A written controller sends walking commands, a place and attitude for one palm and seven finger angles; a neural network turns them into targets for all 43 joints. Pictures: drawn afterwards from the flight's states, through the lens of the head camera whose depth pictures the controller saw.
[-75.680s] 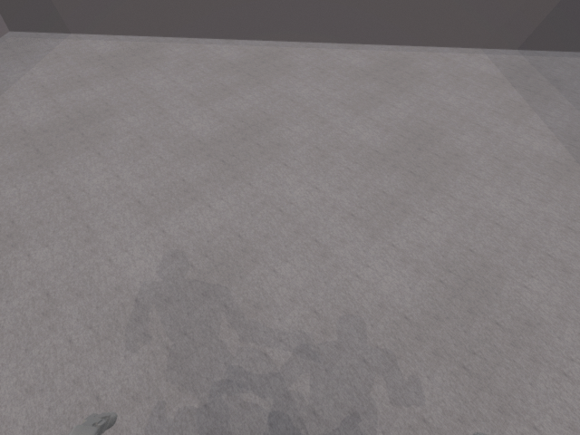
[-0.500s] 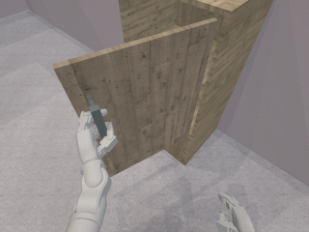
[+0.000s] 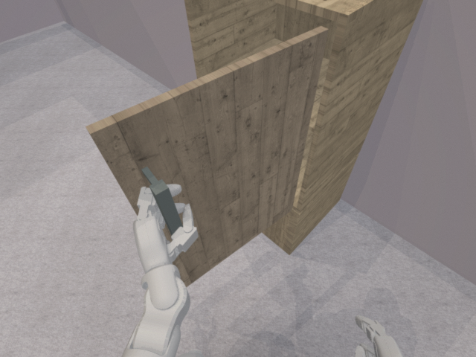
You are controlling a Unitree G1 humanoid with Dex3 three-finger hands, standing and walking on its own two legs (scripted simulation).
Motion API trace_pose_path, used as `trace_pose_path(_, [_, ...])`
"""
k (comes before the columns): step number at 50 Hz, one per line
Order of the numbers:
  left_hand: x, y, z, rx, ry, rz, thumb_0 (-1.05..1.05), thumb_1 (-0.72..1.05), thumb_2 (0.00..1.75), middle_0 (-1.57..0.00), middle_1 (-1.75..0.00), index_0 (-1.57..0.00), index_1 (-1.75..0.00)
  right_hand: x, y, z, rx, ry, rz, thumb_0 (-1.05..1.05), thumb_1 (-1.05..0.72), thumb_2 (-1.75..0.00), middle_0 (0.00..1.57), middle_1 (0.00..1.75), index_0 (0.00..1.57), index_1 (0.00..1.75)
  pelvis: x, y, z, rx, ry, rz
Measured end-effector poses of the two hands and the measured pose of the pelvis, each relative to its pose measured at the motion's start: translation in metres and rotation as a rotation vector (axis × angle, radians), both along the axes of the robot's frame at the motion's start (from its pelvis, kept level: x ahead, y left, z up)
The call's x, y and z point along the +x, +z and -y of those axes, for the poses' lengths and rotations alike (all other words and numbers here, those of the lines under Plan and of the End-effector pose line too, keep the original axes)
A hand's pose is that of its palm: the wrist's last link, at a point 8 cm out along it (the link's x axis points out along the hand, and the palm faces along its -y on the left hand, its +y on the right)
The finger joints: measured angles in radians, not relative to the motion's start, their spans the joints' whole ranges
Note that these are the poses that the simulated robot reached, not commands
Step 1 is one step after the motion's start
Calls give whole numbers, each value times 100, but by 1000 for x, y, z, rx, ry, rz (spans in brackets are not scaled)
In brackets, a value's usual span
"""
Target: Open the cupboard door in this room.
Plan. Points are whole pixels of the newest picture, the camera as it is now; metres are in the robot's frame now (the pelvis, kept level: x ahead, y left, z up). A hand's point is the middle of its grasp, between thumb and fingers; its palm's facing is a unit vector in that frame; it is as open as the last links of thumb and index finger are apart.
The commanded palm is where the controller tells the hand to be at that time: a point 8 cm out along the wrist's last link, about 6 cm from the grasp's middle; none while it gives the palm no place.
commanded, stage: open thumb and fingers to let go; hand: left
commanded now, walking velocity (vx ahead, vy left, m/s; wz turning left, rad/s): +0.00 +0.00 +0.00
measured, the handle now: (164, 206) +0.35 +0.14 +0.07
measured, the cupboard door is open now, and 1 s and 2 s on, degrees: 82 82 82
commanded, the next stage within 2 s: slide the hand sideways off the handle in 0.64 s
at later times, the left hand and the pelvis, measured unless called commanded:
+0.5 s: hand (186, 224) +0.32 +0.10 +0.07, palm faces +0.35 -0.94 +0.01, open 14.3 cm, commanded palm +0.27 +0.15 +0.06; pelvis +0.00 +0.02 +0.00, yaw -1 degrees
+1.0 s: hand (174, 247) +0.28 +0.11 +0.07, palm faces -0.16 -0.99 +0.02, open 16.1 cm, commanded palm +0.26 +0.16 +0.06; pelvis -0.01 +0.04 +0.00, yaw -1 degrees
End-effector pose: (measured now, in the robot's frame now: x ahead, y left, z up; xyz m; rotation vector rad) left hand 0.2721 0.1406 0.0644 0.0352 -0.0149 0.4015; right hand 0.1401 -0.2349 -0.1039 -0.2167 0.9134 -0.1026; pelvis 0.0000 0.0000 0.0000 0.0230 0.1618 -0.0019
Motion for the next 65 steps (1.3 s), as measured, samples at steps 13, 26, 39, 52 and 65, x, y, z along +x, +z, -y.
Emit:
trace_pose_path(13, [3,1,-3,-41,-18,-2,1,-6,49,-33,-124,-33,-125,14,7,-26,35,33,53,1,-91,-90,20,30,20,30,0,1,-11,-6,-4,1])
trace_pose_path(26, [5,0,-2,-43,-47,4,0,-46,32,-28,-94,-27,-95,7,9,-37,14,21,37,1,-91,-90,20,30,20,30,-3,-1,-26,-22,-10,1])
trace_pose_path(39, [1,1,-8,-23,-96,-3,-1,-50,30,-42,-65,-40,-66,1,10,-50,20,25,38,1,-91,-90,20,30,20,30,-8,-1,-35,-30,-13,12])
trace_pose_path(52, [-11,-1,-27,-87,-538,-6,-1,-50,30,-19,-35,-18,-37,-8,19,-48,14,-13,102,1,-91,-90,20,30,20,30,-13,1,-45,-35,-16,32])
trace_pose_path(65, [-33,-4,-42,-7,-480,-10,-1,-50,30,-19,-33,-17,-32,7,23,-53,43,15,150,1,-91,-90,20,30,20,30,-7,-4,-41,-29,-28,18])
